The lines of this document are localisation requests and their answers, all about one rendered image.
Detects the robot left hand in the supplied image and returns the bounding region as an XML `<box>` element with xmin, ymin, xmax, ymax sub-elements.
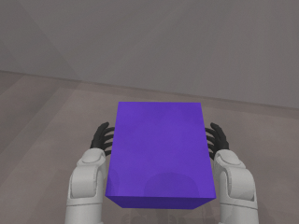
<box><xmin>90</xmin><ymin>122</ymin><xmax>115</xmax><ymax>156</ymax></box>

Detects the robot right hand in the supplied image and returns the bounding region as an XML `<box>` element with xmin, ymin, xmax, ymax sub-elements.
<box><xmin>205</xmin><ymin>122</ymin><xmax>230</xmax><ymax>160</ymax></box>

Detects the right robot forearm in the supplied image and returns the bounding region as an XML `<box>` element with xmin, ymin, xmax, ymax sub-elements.
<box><xmin>213</xmin><ymin>149</ymin><xmax>259</xmax><ymax>224</ymax></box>

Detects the left robot forearm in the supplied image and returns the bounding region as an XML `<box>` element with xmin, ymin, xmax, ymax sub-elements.
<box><xmin>64</xmin><ymin>147</ymin><xmax>107</xmax><ymax>224</ymax></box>

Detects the carton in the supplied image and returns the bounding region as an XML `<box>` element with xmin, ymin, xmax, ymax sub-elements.
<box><xmin>105</xmin><ymin>102</ymin><xmax>217</xmax><ymax>210</ymax></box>

